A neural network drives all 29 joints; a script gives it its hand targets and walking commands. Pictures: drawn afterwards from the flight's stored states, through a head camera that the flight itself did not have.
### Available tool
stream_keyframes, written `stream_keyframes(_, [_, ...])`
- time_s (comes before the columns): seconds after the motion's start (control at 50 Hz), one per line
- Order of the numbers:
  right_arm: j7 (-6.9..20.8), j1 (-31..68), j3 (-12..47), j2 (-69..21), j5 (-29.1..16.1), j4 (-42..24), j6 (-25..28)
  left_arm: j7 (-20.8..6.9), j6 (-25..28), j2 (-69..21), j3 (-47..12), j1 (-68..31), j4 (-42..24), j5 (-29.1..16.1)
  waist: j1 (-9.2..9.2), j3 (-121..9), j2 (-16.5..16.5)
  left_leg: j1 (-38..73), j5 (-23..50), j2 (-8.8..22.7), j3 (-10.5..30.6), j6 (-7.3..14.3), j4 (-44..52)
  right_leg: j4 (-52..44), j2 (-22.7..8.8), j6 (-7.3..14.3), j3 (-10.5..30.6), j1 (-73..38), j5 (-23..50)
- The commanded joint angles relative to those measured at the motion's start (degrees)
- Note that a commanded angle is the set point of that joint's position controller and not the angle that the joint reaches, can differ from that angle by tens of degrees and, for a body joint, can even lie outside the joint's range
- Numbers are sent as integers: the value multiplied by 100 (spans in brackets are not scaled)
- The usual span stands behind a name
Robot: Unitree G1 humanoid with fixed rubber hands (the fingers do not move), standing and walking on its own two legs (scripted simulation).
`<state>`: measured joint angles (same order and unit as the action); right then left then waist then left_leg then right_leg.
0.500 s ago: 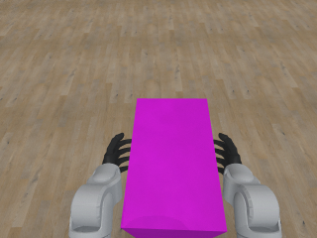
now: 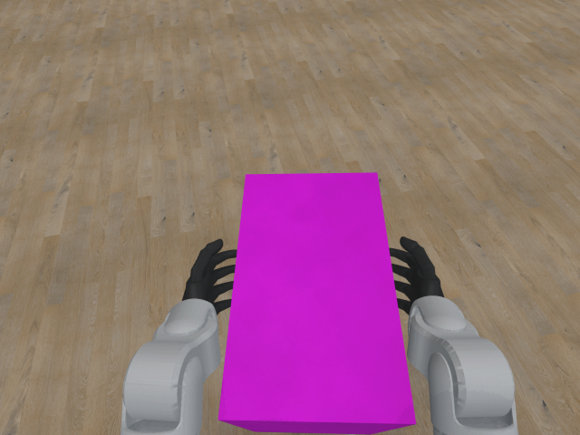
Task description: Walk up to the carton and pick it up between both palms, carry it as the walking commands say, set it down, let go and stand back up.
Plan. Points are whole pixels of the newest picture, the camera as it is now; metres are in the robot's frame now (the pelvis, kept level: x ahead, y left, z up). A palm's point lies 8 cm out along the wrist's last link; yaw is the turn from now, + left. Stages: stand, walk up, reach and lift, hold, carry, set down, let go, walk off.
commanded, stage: carry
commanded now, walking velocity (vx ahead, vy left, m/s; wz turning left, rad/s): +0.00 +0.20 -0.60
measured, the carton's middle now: (311, 311) +0.28 -0.01 +0.02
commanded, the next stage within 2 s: none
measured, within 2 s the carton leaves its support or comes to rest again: neither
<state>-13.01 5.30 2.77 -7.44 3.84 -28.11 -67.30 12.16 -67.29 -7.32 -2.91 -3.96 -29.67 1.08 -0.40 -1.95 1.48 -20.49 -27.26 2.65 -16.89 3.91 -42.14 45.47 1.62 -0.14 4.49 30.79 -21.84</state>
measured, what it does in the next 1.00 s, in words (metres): steps to the left, turning right: left foot, then right foot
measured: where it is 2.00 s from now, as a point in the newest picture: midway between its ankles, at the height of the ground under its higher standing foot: outside the picture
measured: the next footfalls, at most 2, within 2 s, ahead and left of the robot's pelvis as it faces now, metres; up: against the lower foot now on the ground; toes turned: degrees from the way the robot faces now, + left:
left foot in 0.26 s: +0.05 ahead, +0.11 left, +0.00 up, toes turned +3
right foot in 0.60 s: +0.09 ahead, -0.08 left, +0.00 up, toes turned -14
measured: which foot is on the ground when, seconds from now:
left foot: down 0.00-0.02, up 0.04-0.24, down 0.26-0.62, up 0.64-0.84, down 0.86-1.00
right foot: down 0.00-0.26, up 0.28-0.58, down 0.60-0.88, up 0.90-1.00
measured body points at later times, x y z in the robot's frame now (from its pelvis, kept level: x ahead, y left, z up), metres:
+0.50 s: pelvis +0.04 +0.06 +0.01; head +0.08 +0.06 +0.46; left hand +0.33 +0.12 +0.08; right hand +0.28 -0.14 +0.09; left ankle +0.01 +0.11 -0.71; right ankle +0.01 -0.09 -0.66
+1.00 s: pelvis +0.05 +0.11 +0.01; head +0.09 +0.10 +0.46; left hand +0.35 +0.10 +0.09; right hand +0.23 -0.14 +0.10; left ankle +0.06 +0.17 -0.71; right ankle -0.01 -0.05 -0.65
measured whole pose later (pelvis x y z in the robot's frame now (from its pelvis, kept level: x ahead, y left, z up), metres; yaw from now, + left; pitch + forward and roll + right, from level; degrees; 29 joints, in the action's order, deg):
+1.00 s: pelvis +0.05 +0.11 +0.01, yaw -28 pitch +6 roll -1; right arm -12.9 4.7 3.3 -7.4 3.8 -27.9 -68.1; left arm 12.3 -67.5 -7.3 -3.3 -1.9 -29.9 1.1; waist -0.5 -2.4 0.9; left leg -21.1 -21.4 2.4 -14.3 4.8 -36.4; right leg 61.6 2.5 -2.5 8.6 37.3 -23.8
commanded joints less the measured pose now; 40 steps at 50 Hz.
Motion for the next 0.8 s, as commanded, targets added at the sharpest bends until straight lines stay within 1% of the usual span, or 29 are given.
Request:
stream_keyframes(0.0, [753, 2269, 2850, -5070, -1779, -1159, 156, -784, 8, -5144, -2697, -1857, -851, -1500, 323, -2075, 35, 394, 3122, 963, 429, -381, -1614, -1692, -656, 552, 960, -1824, 3369])
stream_keyframes(0.02, [763, 2222, 2912, -5144, -1765, -1206, 122, -778, -9, -5094, -2687, -1849, -653, -1452, 198, -2132, 1853, -1182, -664, -34, 592, -571, -2383, -1508, -1806, 1163, 3045, -2828, 6900])
stream_keyframes(0.04, [768, 2295, 2956, -5228, -1830, -1155, 106, -790, -39, -5137, -2686, -1728, -567, -1458, 174, -2064, 1788, -1558, -1566, -396, 1292, -646, -2584, -1540, -2014, 1367, 3671, -2877, 7763])
stream_keyframes(0.06, [788, 2479, 3005, -5452, -1959, -1247, 172, -816, 18, -5254, -2739, -1903, -830, -1521, 137, -2154, 1242, -1514, -1408, -343, 1780, -629, -2385, -1543, -1994, 1298, 3564, -2875, 7261])
stream_keyframes(0.08, [793, 2470, 3033, -5595, -1988, -1237, 228, -830, 84, -5347, -2831, -1983, -994, -1548, 146, -2236, 951, -1476, -1193, -279, 1918, -598, -1964, -1543, -1912, 1188, 3260, -2901, 6498])
stream_keyframes(0.12, [796, 2457, 3082, -5739, -2047, -1404, 330, -845, 197, -5523, -2907, -1947, -1214, -1569, 174, -2311, 1125, -1258, -894, -216, 1921, -575, -934, -1509, -1727, 996, 2940, -2826, 5730])
stream_keyframes(0.16, [791, 2437, 3141, -5763, -2105, -1608, 415, -826, 286, -5581, -2959, -1830, -1344, -1592, 199, -2576, 1276, -707, -492, -292, 1794, -531, -140, -1363, -1563, 856, 2729, -2734, 5856])
stream_keyframes(0.2, [800, 2420, 3194, -5759, -2149, -1696, 443, -789, 348, -5545, -3007, -1810, -1517, -1619, 216, -2781, 1199, 312, 312, -119, 1605, -416, 921, -1088, -1261, 567, 2245, -2166, 5364])
stream_keyframes(0.22, [808, 2294, 3192, -5772, -2133, -1619, 436, -769, 354, -5525, -3033, -1837, -1534, -1628, 150, -2885, 977, 1332, 1136, 150, 1500, -281, 1611, -801, -1036, 363, 1771, -1450, 4573])
stream_keyframes(0.24, [818, 2117, 3193, -5771, -2104, -1472, 422, -749, 344, -5559, -3052, -1884, -1534, -1623, 117, -2812, 159, 2500, 2570, 758, 1535, -76, 1952, -213, -535, 176, 966, -340, 2421])
stream_keyframes(0.26, [827, 2001, 3083, -5584, -2055, -1434, 439, -744, 339, -5525, -3083, -1834, -1635, -1615, 166, -2682, -1045, 3718, 4773, 1897, 2191, 352, 1512, 680, 30, -83, 186, 1418, -717])
stream_keyframes(0.28, [842, 1955, 3046, -5546, -2022, -1447, 454, -749, 330, -5393, -3084, -1974, -1714, -1676, 175, -2698, -1185, 3862, 6471, 2338, 2166, 574, 964, 1534, -186, -91, -142, 1907, -1422])
stream_keyframes(0.3, [846, 1910, 3013, -5541, -1948, -1374, 417, -762, 289, -5402, -3154, -2071, -1572, -1693, 147, -2622, -842, 3622, 6650, 2352, 1919, 693, 923, 1939, -352, -145, -293, 1852, -1225])
stream_keyframes(0.32, [855, 1933, 2958, -5525, -1921, -1348, 414, -779, 286, -5408, -3196, -2252, -1608, -1774, 128, -2428, -555, 3363, 6317, 2253, 1624, 709, 997, 2191, -403, -180, -387, 1794, -999])
stream_keyframes(0.34, [845, 1944, 2898, -5489, -1886, -1328, 416, -784, 280, -5383, -3199, -2345, -1623, -1815, 117, -2219, -457, 3172, 6020, 2079, 1335, 685, 1070, 2280, -429, -206, -502, 1758, -784])
stream_keyframes(0.38, [837, 2012, 2842, -5437, -1878, -1296, 390, -766, 230, -5352, -3174, -2313, -1514, -1767, 140, -1979, -681, 2852, 5654, 1743, 846, 487, 1132, 2112, -421, -226, -725, 1542, -439])
stream_keyframes(0.42, [826, 1981, 2798, -5392, -1867, -1225, 347, -733, 169, -5290, -3122, -2237, -1416, -1715, 135, -1857, -903, 2613, 5353, 1620, 523, 368, 1135, 1671, -383, -167, -901, 1294, -212])
stream_keyframes(0.5, [789, 1936, 2801, -5364, -1850, -1086, 252, -704, 66, -5122, -2972, -2193, -1288, -1671, 66, -1943, -1083, 2575, 5284, 1633, 190, 290, 793, 377, -222, -21, -1163, 686, 208])
stream_keyframes(0.54, [778, 1930, 2821, -5344, -1846, -1021, 202, -727, 13, -5112, -2883, -2184, -1161, -1625, 14, -2026, -1149, 2603, 5316, 1662, 106, 264, 372, -295, -153, 34, -1118, 363, 445])
stream_keyframes(0.56, [774, 1971, 2823, -5318, -1850, -975, 173, -743, -10, -5140, -2836, -2140, -1066, -1595, 88, -2106, -1025, 2416, 5289, 1551, -17, 157, -114, -928, -91, 76, -953, -117, 876])
stream_keyframes(0.58, [778, 2057, 2799, -5234, -1847, -928, 140, -760, -25, -5164, -2782, -2065, -956, -1554, 236, -2058, -662, 1816, 4863, 1358, -65, -68, -861, -1858, -56, 151, -449, -819, 1588])
stream_keyframes(0.6, [779, 2236, 2793, -5116, -1834, -972, 109, -785, -40, -5129, -2686, -1935, -816, -1513, 318, -1999, 2, 468, 2796, 1061, 181, -339, -1614, -1927, -647, 455, 832, -1797, 2968])
stream_keyframes(0.62, [792, 2210, 2917, -5166, -1843, -1089, 77, -785, -28, -5053, -2622, -1848, -628, -1447, 205, -2126, 1892, -1088, -691, 111, 374, -552, -2422, -1778, -1848, 1155, 2997, -2760, 6004])
stream_keyframes(0.64, [808, 2292, 2958, -5194, -1893, -988, 57, -789, -59, -5078, -2602, -1690, -474, -1394, 153, -2060, 1768, -1346, -1524, -212, 1174, -640, -2699, -1962, -2029, 1388, 3748, -2513, 6079])
stream_keyframes(0.66, [826, 2482, 3027, -5453, -2018, -1092, 128, -819, 6, -5219, -2658, -1886, -757, -1455, 111, -2108, 1163, -1225, -1362, -155, 1726, -637, -2523, -2070, -1994, 1297, 3704, -2323, 5127])
stream_keyframes(0.68, [838, 2446, 3049, -5648, -2038, -1086, 199, -832, 82, -5355, -2795, -2052, -983, -1502, 122, -2209, 851, -1176, -1167, -110, 1918, -578, -2029, -2094, -1934, 1175, 3392, -2310, 4255])
stream_keyframes(0.7, [844, 2396, 3047, -5800, -2056, -1079, 253, -841, 148, -5482, -2858, -2111, -1142, -1531, 140, -2228, 875, -1059, -984, -73, 1928, -567, -1461, -2095, -1833, 1041, 3121, -2215, 3802])
stream_keyframes(0.72, [845, 2404, 3069, -5857, -2075, -1156, 313, -850, 205, -5559, -2881, -2087, -1211, -1542, 161, -2280, 1011, -894, -832, -117, 1835, -560, -992, -2067, -1725, 964, 2940, -2165, 3717])
stream_keyframes(0.78, [838, 2357, 3127, -5853, -2155, -1375, 410, -822, 322, -5520, -2902, -1870, -1353, -1561, 193, -2645, 1297, 8, -524, -219, 1666, -497, 217, -1888, -1565, 781, 2757, -1973, 4207])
